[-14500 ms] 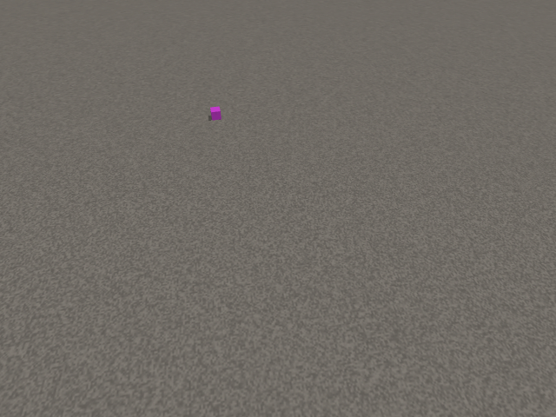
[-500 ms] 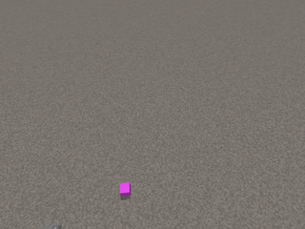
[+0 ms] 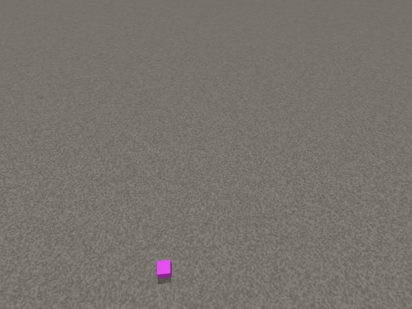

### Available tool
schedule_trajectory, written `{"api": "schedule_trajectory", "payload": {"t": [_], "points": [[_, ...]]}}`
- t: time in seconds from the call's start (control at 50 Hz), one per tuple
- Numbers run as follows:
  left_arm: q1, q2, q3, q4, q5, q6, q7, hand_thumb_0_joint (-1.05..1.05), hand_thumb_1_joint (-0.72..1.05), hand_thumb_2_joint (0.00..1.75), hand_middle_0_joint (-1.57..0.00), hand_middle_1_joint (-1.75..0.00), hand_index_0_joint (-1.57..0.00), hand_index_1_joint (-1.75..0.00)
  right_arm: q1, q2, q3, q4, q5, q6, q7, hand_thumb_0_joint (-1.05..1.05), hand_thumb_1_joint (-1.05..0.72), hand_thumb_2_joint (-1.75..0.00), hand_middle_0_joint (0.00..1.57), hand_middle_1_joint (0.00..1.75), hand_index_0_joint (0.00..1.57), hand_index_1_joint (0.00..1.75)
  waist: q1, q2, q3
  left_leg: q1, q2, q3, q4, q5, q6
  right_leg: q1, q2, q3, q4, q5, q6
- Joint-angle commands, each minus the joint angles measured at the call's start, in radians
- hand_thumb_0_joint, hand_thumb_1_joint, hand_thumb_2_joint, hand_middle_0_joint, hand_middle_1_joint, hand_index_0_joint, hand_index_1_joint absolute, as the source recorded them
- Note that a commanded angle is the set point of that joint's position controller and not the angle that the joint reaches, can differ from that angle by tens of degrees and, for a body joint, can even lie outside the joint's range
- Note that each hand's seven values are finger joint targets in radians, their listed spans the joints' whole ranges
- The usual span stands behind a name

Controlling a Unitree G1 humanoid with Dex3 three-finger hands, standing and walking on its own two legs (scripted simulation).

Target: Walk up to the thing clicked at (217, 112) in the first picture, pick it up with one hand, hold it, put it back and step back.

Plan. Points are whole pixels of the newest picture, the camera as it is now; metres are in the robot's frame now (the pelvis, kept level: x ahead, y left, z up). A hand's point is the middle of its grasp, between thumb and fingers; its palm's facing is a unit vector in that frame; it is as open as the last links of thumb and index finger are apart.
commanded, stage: walk up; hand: left
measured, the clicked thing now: (164, 269) +0.45 +0.20 -0.75
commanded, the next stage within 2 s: stand in 0.28 s
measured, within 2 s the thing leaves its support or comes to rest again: neither
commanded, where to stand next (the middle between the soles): +0.05 -0.04 m, yaw +1 degrees
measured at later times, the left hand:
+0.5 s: hand out of the picture +0.09 +0.24 -0.15, palm faces -0.02 -0.93 -0.36, open 7.4 cm
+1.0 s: hand out of the picture +0.09 +0.23 -0.15, palm faces -0.02 -0.94 -0.35, open 7.4 cm
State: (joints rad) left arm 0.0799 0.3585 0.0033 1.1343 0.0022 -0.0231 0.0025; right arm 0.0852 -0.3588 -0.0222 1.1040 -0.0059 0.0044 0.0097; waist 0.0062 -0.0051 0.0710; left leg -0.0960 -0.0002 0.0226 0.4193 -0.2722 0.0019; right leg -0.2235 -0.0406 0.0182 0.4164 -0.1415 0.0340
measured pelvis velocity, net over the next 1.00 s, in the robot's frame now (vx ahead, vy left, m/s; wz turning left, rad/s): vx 0.01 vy -0.03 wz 0.01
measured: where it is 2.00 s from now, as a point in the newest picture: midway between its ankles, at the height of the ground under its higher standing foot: outside the picture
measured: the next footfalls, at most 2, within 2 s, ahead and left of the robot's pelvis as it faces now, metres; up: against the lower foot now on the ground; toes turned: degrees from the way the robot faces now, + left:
none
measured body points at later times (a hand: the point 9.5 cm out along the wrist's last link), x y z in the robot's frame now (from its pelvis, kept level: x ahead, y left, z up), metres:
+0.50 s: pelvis +0.01 -0.01 +0.01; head +0.02 -0.02 +0.45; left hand +0.09 +0.29 -0.12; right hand +0.09 -0.31 -0.13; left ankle -0.03 +0.12 -0.74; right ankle +0.05 -0.14 -0.74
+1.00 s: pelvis +0.01 -0.03 +0.01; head +0.02 -0.03 +0.45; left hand +0.09 +0.28 -0.12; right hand +0.07 -0.33 -0.13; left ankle -0.03 +0.12 -0.74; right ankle +0.05 -0.14 -0.74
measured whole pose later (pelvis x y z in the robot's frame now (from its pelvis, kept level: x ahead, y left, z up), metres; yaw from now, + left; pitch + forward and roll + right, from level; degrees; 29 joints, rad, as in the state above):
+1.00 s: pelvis +0.01 -0.03 +0.01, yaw +1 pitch -3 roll +0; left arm 0.09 0.35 0.00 1.14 0.01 -0.02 -0.01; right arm 0.12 -0.35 -0.01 1.14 -0.01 0.00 0.01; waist -0.01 0.01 0.06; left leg -0.04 0.04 0.00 0.32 -0.23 -0.04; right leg -0.18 -0.01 -0.01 0.35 -0.12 0.00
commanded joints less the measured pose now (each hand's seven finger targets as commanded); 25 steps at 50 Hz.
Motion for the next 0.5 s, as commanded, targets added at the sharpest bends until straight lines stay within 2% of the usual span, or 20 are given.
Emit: {"api": "schedule_trajectory", "payload": {"t": [0.0,0.14,0.24,0.26,0.3,0.32,0.38,0.48], "points": [[-0.048,0.204,0.036,-0.047,-0.002,-0.017,0.010,0.00,0.90,0.90,-0.20,-0.30,-0.20,-0.30,-0.037,-0.215,-0.048,-0.048,0.002,-0.018,-0.009,0.00,-0.90,-0.90,0.20,0.30,0.20,0.30,-0.004,0.022,-0.095,-0.042,0.132,-0.086,-0.129,0.149,0.035,0.090,-0.082,0.055,-0.036,0.165,-0.051],[-0.064,0.204,0.037,-0.046,0.003,-0.019,0.010,0.00,0.90,0.90,-0.20,-0.30,-0.20,-0.30,-0.055,-0.214,-0.049,-0.046,0.001,-0.015,-0.007,0.00,-0.90,-0.90,0.20,0.30,0.20,0.30,-0.007,0.008,-0.095,-0.024,0.125,-0.072,-0.152,0.139,0.027,0.097,-0.088,0.067,-0.058,0.173,-0.044],[-0.061,0.205,0.041,-0.042,0.006,-0.018,0.011,0.00,0.90,0.90,-0.20,-0.30,-0.20,-0.30,-0.059,-0.208,-0.048,-0.043,0.000,-0.014,-0.006,0.00,-0.90,-0.90,0.20,0.30,0.20,0.30,-0.006,0.005,-0.088,-0.021,0.124,-0.074,-0.167,0.100,0.025,0.094,-0.086,0.069,-0.071,0.129,-0.044],[-0.055,0.204,0.034,-0.041,0.007,-0.018,0.008,0.00,0.90,0.90,-0.20,-0.30,-0.20,-0.30,-0.075,-0.191,-0.037,-0.045,0.001,-0.022,-0.006,0.00,-0.90,-0.90,0.20,0.30,0.20,0.30,-0.006,-0.018,-0.097,-0.024,0.131,-0.106,-0.173,0.147,0.020,0.116,-0.083,0.074,-0.083,0.144,-0.044],[-0.043,0.198,0.034,-0.041,0.006,-0.017,0.007,0.00,0.90,0.90,-0.20,-0.30,-0.20,-0.30,-0.080,-0.193,-0.038,-0.042,-0.001,-0.029,-0.007,0.00,-0.90,-0.90,0.20,0.30,0.20,0.30,-0.001,-0.022,-0.097,0.008,0.130,-0.099,-0.173,0.177,0.013,0.097,-0.082,0.071,-0.091,0.134,-0.045],[-0.046,0.199,0.035,-0.044,0.007,-0.018,0.006,0.00,0.90,0.90,-0.20,-0.30,-0.20,-0.30,-0.069,-0.205,-0.040,-0.041,-0.002,-0.031,-0.009,0.00,-0.90,-0.90,0.20,0.30,0.20,0.30,-0.008,-0.007,-0.123,0.026,0.132,-0.090,-0.162,0.206,0.013,0.112,-0.089,0.076,-0.085,0.176,-0.048],[-0.049,0.204,0.036,-0.048,0.005,-0.018,0.007,0.00,0.90,0.90,-0.20,-0.30,-0.20,-0.30,-0.063,-0.202,-0.040,-0.032,-0.001,-0.032,-0.009,0.00,-0.90,-0.90,0.20,0.30,0.20,0.30,-0.012,-0.001,-0.129,0.016,0.132,-0.091,-0.165,0.213,0.010,0.136,-0.091,0.073,-0.085,0.191,-0.051],[-0.047,0.211,0.038,-0.051,0.003,-0.017,0.005,0.00,0.90,0.90,-0.20,-0.30,-0.20,-0.30,-0.045,-0.191,-0.033,-0.022,-0.003,-0.031,-0.008,0.00,-0.90,-0.90,0.20,0.30,0.20,0.30,-0.010,-0.005,-0.111,-0.008,0.128,-0.088,-0.178,0.148,0.004,0.135,-0.093,0.082,-0.102,0.135,-0.052]]}}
